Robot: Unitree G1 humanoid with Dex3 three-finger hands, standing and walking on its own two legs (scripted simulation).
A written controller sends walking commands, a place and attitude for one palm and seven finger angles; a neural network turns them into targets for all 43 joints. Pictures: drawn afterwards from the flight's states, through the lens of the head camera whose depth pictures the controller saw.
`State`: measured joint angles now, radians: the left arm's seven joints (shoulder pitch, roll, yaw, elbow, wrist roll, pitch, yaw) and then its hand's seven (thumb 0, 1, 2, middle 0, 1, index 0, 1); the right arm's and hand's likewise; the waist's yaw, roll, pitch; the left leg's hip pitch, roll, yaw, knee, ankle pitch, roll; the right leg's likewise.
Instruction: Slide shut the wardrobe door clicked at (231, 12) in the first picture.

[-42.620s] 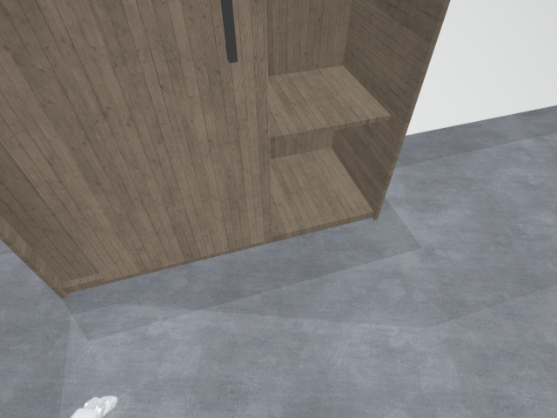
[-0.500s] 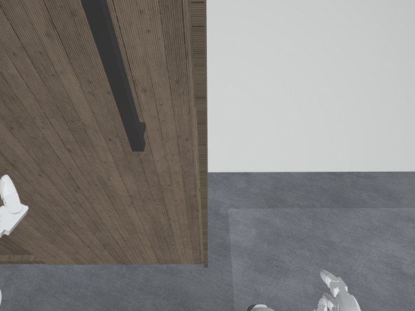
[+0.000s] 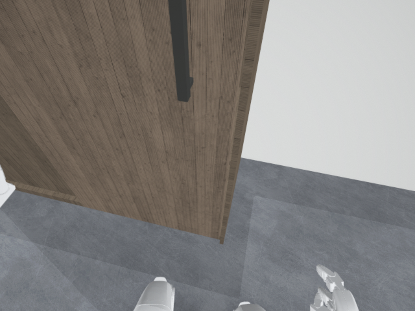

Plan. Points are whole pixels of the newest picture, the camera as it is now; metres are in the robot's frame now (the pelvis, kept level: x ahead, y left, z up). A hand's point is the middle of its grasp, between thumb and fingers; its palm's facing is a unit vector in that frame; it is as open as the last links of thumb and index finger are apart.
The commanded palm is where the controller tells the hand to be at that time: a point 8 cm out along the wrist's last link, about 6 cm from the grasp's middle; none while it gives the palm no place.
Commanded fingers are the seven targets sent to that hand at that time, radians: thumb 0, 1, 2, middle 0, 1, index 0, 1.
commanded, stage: step back with the hand held close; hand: left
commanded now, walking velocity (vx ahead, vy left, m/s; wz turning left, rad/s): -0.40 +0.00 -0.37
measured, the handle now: (182, 11) +0.51 +0.08 +0.31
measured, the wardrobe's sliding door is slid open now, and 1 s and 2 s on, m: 0.00 0.00 0.00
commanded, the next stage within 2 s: stop stepping back and stand still in 0.14 s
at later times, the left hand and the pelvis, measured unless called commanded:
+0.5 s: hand out of the picture +0.13 +0.22 +0.21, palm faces +0.28 -0.84 -0.46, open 7.4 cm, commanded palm +0.07 +0.27 +0.22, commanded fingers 0.00 0.90 0.90 -0.20 -0.30 -0.20 -0.30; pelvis -0.14 +0.01 +0.03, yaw -13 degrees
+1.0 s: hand (15, 285) +0.11 +0.19 +0.21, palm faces +0.21 -0.85 -0.49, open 7.4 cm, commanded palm +0.07 +0.25 +0.22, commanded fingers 0.00 0.90 0.90 -0.20 -0.30 -0.20 -0.30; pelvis -0.15 +0.00 +0.04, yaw -16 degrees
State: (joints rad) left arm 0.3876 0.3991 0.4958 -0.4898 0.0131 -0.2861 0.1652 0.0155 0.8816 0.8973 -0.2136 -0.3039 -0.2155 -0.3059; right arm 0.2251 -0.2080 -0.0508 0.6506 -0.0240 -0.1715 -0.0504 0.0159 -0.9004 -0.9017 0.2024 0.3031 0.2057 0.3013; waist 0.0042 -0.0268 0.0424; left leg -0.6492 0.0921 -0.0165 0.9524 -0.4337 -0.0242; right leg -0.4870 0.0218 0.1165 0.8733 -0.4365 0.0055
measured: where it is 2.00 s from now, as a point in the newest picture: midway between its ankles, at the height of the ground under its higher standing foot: outside the picture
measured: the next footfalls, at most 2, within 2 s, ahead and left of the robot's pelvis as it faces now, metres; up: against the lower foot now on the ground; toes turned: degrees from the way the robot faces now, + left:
left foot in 0.18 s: -0.05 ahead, +0.12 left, +0.00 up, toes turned -12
right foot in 0.48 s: -0.15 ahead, -0.08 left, +0.00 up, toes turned -17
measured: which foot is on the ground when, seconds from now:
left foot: up 0.00-0.16, down 0.18-1.00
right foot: down 0.00-0.16, up 0.18-0.46, down 0.48-1.00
